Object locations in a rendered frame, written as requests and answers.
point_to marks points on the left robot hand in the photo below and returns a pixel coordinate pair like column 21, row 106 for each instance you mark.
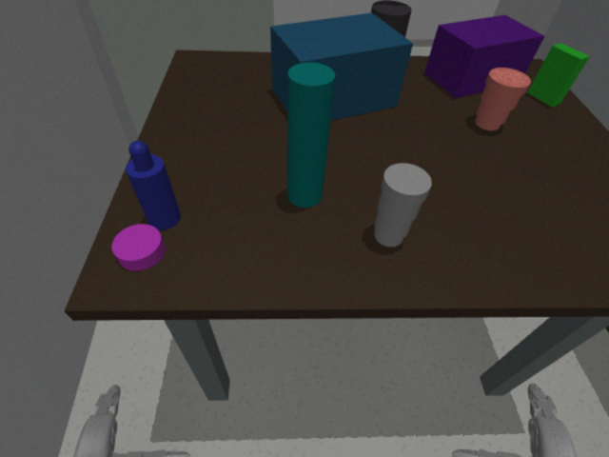
column 97, row 438

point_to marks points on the table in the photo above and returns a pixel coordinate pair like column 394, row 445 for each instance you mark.
column 516, row 222

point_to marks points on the right robot hand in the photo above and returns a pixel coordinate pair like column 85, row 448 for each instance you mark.
column 549, row 436

